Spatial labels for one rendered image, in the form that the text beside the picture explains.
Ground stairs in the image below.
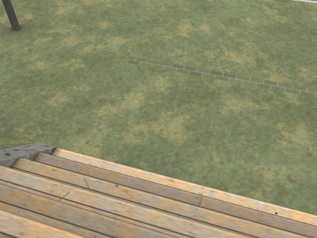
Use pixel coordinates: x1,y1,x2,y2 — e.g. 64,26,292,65
0,148,317,238

